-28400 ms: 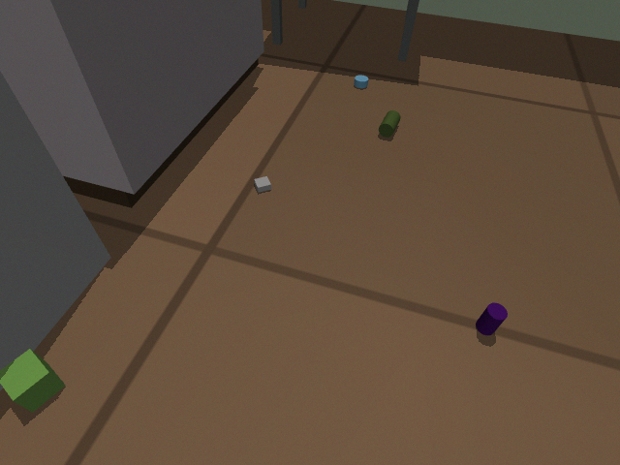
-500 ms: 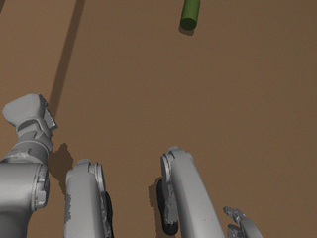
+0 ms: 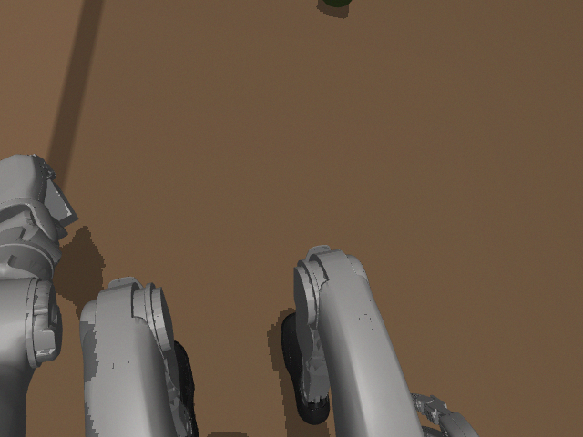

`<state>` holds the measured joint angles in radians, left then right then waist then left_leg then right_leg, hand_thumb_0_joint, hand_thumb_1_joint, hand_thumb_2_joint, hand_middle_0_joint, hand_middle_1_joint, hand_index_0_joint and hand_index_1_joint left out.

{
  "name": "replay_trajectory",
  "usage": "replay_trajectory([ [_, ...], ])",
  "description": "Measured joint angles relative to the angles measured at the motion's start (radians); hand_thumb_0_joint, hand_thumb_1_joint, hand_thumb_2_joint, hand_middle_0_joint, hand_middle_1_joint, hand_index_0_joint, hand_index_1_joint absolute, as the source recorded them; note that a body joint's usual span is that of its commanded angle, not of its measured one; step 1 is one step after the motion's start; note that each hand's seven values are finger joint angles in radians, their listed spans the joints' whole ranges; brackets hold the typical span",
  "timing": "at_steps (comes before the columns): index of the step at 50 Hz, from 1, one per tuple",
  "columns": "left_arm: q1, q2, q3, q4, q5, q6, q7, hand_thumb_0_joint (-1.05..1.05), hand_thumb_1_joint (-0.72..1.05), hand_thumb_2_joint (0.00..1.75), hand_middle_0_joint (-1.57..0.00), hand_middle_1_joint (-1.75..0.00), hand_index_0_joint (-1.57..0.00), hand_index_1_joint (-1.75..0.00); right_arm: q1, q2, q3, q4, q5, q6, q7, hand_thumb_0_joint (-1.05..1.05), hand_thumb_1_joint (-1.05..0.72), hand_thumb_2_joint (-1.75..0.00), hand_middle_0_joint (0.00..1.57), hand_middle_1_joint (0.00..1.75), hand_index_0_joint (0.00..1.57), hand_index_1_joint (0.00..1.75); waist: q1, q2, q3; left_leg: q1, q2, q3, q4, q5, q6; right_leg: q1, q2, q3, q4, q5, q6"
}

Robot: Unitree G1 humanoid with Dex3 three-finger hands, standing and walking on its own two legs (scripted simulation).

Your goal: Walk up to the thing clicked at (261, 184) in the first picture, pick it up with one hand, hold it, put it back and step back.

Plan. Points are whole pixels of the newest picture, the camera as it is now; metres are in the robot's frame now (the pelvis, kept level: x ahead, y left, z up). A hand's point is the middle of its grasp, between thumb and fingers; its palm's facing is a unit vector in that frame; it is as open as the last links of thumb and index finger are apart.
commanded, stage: crouch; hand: left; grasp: from above
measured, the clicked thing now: (42, 210) +0.45 +0.29 -0.21
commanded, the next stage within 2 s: lower in 0.30 s
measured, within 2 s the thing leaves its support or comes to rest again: rests again in 1.66 s
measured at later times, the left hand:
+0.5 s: hand (44, 211) +0.45 +0.29 -0.21, palm faces -0.38 -0.22 -0.90, open 9.0 cm
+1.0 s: hand (66, 212) +0.46 +0.28 -0.27, palm faces -0.38 -0.23 -0.89, open 9.0 cm
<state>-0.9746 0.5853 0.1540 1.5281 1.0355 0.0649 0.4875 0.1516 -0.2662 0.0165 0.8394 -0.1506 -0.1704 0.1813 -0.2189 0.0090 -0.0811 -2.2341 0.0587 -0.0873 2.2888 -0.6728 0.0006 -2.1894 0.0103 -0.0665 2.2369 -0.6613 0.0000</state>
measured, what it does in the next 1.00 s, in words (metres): lowers itself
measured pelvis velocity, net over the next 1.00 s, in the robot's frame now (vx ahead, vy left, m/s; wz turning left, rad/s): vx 0.01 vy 0.00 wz -0.07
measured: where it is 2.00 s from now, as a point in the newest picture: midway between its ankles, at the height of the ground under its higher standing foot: (246, 402)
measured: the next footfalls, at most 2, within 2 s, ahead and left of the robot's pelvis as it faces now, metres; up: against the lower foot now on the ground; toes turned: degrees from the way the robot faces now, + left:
none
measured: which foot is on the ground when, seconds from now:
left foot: down 0.00-1.00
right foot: down 0.00-1.00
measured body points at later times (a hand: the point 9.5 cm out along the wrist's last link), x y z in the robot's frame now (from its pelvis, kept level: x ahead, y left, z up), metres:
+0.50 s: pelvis +0.00 +0.00 -0.04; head +0.24 +0.05 +0.34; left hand +0.47 +0.29 -0.16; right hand +0.03 -0.27 -0.15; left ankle +0.08 +0.13 -0.33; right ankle +0.10 -0.12 -0.33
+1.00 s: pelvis +0.01 +0.00 -0.06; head +0.27 +0.06 +0.30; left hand +0.48 +0.29 -0.21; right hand +0.02 -0.26 -0.15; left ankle +0.08 +0.13 -0.33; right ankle +0.10 -0.12 -0.33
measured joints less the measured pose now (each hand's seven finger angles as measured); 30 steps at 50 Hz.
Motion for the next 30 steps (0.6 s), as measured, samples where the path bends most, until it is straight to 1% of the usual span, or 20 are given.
replay_trajectory([
  [8, -0.03, 0.029, 0.017, 0.057, 0.018, -0.006, 0.022, 0.0, 0.22, 0.09, -0.9, -0.17, -0.91, -0.14, -0.001, -0.006, 0.015, 0.009, -0.011, -0.011, 0.011, 0.0, -0.89, -0.89, 0.2, 0.3, 0.2, 0.3, -0.013, 0.001, 0.007, -0.045, -0.002, -0.007, 0.053, 0.003, 0.002, -0.042, 0.0, -0.003, 0.049, 0.004, 0.002],
  [11, -0.039, 0.041, 0.02, 0.07, 0.014, -0.009, 0.023, 0.0, 0.21, 0.1, -0.9, -0.16, -0.92, -0.14, -0.002, -0.011, 0.02, 0.009, -0.015, -0.017, 0.017, 0.0, -0.89, -0.89, 0.2, 0.3, 0.2, 0.3, -0.016, 0.002, 0.015, -0.058, -0.003, -0.011, 0.07, 0.003, 0.002, -0.053, 0.001, -0.006, 0.063, 0.004, 0.003],
  [12, -0.04, 0.045, 0.03, 0.07, 0.014, -0.012, 0.023, 0.0, 0.21, 0.1, -0.9, -0.16, -0.92, -0.14, -0.002, -0.013, 0.021, 0.009, -0.017, -0.019, 0.019, 0.0, -0.89, -0.89, 0.2, 0.3, 0.2, 0.3, -0.017, 0.003, 0.017, -0.063, -0.003, -0.012, 0.075, 0.003, 0.002, -0.057, 0.001, -0.007, 0.067, 0.005, 0.003],
  [17, -0.043, 0.061, 0.028, 0.073, 0.017, -0.021, 0.017, -0.01, 0.2, 0.12, -0.91, -0.16, -0.93, -0.14, 0.002, -0.02, 0.025, 0.008, -0.023, -0.024, 0.029, 0.0, -0.89, -0.89, 0.2, 0.3, 0.2, 0.3, -0.018, 0.0, 0.033, -0.077, -0.005, -0.019, 0.096, -0.001, 0.001, -0.069, 0.001, -0.012, 0.086, 0.001, 0.003],
  [18, -0.042, 0.063, 0.035, 0.07, 0.018, -0.023, 0.017, -0.01, 0.19, 0.12, -0.91, -0.16, -0.93, -0.14, 0.003, -0.021, 0.026, 0.007, -0.023, -0.025, 0.032, 0.0, -0.9, -0.89, 0.2, 0.3, 0.2, 0.3, -0.018, -0.002, 0.036, -0.079, -0.005, -0.021, 0.1, -0.002, 0.001, -0.07, 0.001, -0.013, 0.089, 0.0, 0.003],
  [24, -0.035, 0.065, 0.035, 0.065, 0.024, -0.029, 0.026, -0.01, 0.18, 0.15, -0.92, -0.15, -0.93, -0.14, 0.007, -0.025, 0.03, 0.004, -0.025, -0.023, 0.046, 0.0, -0.9, -0.89, 0.2, 0.3, 0.2, 0.3, -0.017, -0.013, 0.048, -0.085, -0.005, -0.029, 0.119, -0.011, -0.001, -0.075, 0.003, -0.02, 0.103, -0.005, 0.003],
  [28, -0.035, 0.076, 0.027, 0.09, 0.03, -0.037, 0.026, -0.01, 0.18, 0.15, -0.92, -0.14, -0.93, -0.14, 0.002, -0.029, 0.037, 0.0, -0.027, -0.024, 0.052, 0.0, -0.9, -0.89, 0.2, 0.3, 0.2, 0.3, -0.024, -0.018, 0.054, -0.094, -0.004, -0.035, 0.133, -0.014, 0.0, -0.081, 0.004, -0.025, 0.112, -0.005, 0.004],
  [30, -0.033, 0.084, 0.037, 0.094, 0.036, -0.046, 0.027, -0.01, 0.18, 0.16, -0.92, -0.14, -0.93, -0.14, -0.001, -0.031, 0.041, -0.003, -0.03, -0.028, 0.053, 0.0, -0.9, -0.89, 0.2, 0.3, 0.2, 0.3, -0.029, -0.021, 0.062, -0.098, -0.004, -0.039, 0.141, -0.015, 0.0, -0.083, 0.006, -0.028, 0.117, -0.005, 0.005],
])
